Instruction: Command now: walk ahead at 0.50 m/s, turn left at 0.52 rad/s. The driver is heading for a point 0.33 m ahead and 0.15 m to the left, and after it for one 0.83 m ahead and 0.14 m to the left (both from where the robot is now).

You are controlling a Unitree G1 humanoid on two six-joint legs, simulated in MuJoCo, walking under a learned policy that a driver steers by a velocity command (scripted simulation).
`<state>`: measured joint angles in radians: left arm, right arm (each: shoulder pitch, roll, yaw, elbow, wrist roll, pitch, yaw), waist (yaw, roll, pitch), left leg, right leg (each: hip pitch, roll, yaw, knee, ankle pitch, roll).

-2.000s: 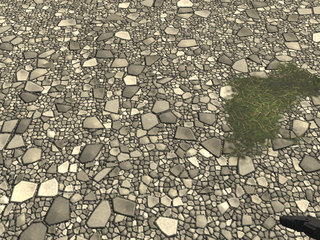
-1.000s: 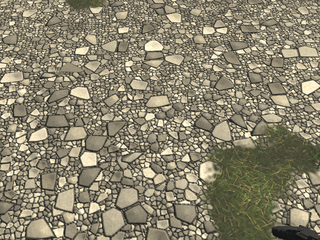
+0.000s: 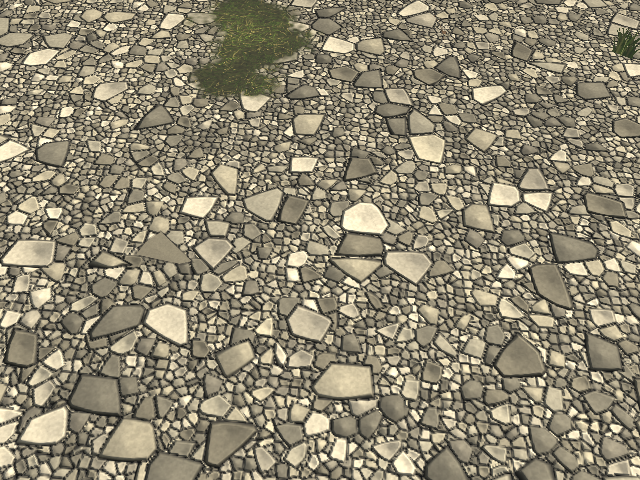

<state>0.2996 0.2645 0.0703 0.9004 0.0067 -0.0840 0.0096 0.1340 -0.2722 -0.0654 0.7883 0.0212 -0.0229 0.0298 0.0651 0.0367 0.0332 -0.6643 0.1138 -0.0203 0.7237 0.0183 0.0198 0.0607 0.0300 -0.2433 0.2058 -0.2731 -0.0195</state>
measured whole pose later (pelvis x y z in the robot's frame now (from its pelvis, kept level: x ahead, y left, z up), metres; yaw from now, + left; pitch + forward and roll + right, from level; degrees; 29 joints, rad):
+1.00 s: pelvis +0.57 +0.10 +0.01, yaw +20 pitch +2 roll -2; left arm 0.35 0.27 0.05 0.89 -0.01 -0.08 -0.01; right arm 0.10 -0.27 -0.05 0.71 0.01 -0.07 0.01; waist 0.09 0.04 0.03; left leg -0.65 0.10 -0.05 0.64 0.02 -0.01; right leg -0.03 0.06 -0.02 0.22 -0.22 -0.05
